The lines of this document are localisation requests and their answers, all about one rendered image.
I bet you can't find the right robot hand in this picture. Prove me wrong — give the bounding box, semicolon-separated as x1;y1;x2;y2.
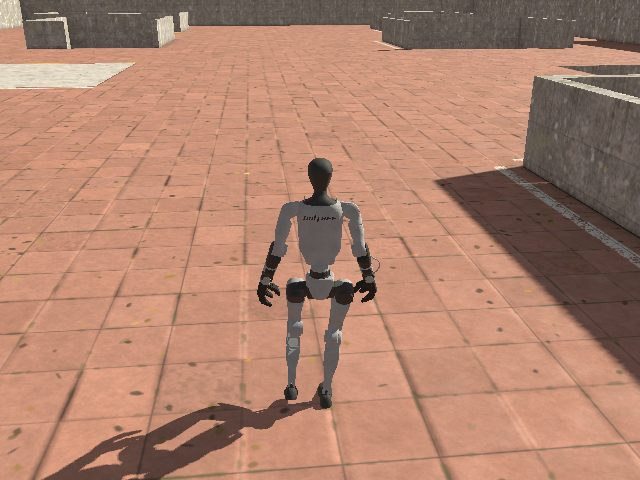
354;280;377;303

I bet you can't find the robot right upper arm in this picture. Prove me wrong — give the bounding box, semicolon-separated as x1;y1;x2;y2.
341;201;367;257

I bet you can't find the robot left shin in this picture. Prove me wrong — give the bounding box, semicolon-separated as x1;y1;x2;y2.
286;320;300;388

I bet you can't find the robot left upper arm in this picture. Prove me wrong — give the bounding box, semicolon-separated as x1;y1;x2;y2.
271;201;299;257

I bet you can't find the right robot forearm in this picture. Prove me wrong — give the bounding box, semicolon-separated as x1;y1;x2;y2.
357;242;375;283

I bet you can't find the humanoid robot torso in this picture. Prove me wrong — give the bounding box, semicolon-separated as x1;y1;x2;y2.
297;196;344;300

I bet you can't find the left robot hand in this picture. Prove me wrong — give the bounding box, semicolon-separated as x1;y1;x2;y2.
257;282;280;307

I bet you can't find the left robot forearm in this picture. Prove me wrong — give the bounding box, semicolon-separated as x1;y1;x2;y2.
260;241;281;285

